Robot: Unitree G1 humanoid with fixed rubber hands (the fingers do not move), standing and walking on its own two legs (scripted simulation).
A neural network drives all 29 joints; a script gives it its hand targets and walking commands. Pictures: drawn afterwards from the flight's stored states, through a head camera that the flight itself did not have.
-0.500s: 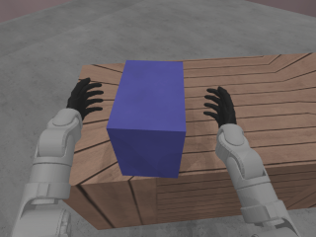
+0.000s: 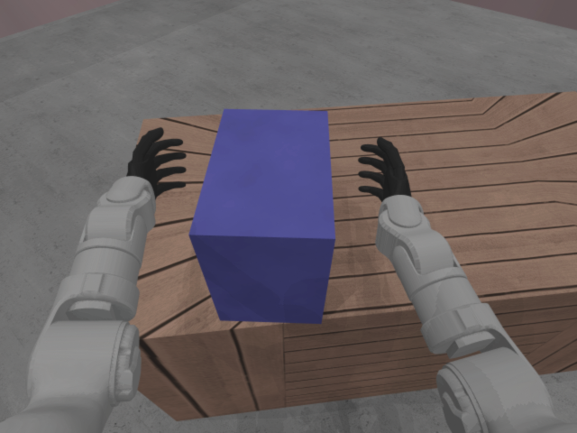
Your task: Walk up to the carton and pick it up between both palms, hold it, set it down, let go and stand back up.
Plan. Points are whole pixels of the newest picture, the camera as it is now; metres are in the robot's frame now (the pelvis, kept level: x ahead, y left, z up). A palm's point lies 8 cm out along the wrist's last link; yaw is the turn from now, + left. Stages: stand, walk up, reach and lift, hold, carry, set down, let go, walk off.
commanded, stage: reach and lift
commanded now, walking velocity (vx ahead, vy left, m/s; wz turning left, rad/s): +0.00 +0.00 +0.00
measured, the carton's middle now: (273, 217) +0.47 +0.01 +0.00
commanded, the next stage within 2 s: none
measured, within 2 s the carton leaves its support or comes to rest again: neither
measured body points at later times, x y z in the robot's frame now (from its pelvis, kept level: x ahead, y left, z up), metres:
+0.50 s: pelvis +0.01 +0.00 +0.00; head +0.08 +0.02 +0.44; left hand +0.45 +0.17 +0.03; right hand +0.41 -0.13 +0.05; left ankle +0.00 +0.11 -0.74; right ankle +0.01 -0.09 -0.74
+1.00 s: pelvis +0.02 +0.01 +0.00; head +0.09 +0.02 +0.44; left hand +0.46 +0.16 +0.03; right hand +0.42 -0.12 +0.04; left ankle +0.00 +0.11 -0.74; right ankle +0.01 -0.09 -0.74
